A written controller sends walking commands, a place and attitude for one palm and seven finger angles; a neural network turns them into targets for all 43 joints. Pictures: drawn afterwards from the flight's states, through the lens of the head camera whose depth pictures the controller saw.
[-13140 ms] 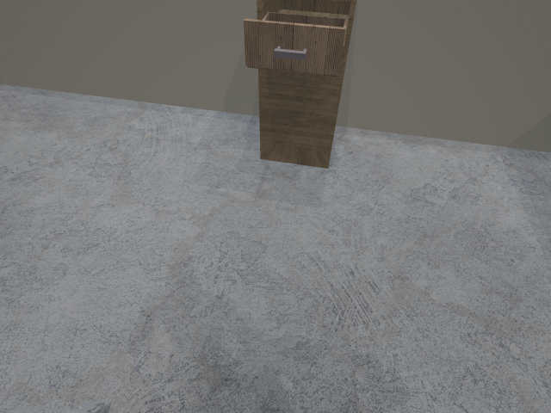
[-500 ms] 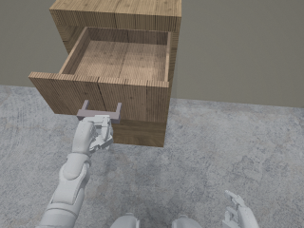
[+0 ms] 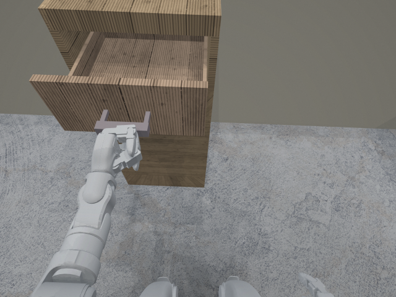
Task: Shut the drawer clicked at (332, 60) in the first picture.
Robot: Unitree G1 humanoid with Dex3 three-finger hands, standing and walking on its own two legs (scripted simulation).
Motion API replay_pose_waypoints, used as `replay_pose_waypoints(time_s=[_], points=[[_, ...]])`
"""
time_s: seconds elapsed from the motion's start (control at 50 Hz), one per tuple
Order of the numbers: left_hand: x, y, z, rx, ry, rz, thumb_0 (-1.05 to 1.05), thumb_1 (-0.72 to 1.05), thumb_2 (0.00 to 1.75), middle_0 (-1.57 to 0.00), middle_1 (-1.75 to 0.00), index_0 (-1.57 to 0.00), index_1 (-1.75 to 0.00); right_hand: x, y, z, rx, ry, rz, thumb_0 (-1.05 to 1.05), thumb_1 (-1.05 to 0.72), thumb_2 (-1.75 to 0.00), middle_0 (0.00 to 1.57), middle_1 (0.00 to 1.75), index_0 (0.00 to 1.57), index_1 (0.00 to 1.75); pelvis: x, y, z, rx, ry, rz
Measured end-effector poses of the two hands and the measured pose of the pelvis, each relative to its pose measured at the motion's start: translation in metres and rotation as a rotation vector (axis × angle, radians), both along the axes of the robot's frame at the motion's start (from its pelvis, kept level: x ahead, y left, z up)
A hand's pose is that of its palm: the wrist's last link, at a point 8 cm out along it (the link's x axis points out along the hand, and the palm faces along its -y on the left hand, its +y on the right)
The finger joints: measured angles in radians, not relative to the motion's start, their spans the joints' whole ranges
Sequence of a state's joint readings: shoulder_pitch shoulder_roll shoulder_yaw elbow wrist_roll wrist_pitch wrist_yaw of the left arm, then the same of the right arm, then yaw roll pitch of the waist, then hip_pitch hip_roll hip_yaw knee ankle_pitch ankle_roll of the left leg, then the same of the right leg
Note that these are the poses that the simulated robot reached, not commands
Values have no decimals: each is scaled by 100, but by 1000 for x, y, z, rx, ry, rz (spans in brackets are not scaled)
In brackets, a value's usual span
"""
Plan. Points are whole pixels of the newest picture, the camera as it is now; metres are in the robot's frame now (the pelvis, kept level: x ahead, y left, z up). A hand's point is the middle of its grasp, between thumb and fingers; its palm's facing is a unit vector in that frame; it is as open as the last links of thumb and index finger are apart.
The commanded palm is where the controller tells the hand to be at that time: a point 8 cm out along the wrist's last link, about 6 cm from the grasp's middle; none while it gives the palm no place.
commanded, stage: push the drawer shut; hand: left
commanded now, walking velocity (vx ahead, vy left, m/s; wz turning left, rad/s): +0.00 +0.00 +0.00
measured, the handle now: (124, 121) +0.47 +0.16 +0.06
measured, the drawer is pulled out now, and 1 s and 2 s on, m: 0.17 0.05 0.00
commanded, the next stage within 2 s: pull the fist back off the drawer in 1.64 s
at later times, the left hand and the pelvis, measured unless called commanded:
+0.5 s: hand (141, 131) +0.44 +0.12 +0.05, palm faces -0.05 -1.00 -0.05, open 3.1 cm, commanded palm +0.44 +0.17 +0.06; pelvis -0.01 +0.00 -0.01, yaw -1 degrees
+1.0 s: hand (148, 108) +0.51 +0.11 +0.06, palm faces -0.03 -1.00 -0.05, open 3.2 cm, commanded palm +0.50 +0.16 +0.06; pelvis -0.01 +0.00 -0.02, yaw -1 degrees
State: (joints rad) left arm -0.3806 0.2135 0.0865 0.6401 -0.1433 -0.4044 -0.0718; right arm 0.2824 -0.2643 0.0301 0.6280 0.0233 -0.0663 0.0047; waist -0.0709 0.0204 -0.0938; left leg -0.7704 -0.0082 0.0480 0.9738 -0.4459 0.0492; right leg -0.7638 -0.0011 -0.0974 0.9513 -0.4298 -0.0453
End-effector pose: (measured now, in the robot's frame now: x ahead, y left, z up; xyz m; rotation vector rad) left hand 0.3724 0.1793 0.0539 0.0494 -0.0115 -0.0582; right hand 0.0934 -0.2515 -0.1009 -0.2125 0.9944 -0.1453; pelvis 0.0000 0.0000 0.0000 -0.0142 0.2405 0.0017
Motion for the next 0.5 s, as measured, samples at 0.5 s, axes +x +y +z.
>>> replay_pose_waypoints(time_s=[0.5], points=[[52, -2, 3, -3, 2, 12, 1, 77, 94, -140, -160, -140, -160, -44, -3, -12, -5, 124, -48, 1, -91, -89, 20, 30, 20, 30, -6, 0, -7, -3, 43, -8]])
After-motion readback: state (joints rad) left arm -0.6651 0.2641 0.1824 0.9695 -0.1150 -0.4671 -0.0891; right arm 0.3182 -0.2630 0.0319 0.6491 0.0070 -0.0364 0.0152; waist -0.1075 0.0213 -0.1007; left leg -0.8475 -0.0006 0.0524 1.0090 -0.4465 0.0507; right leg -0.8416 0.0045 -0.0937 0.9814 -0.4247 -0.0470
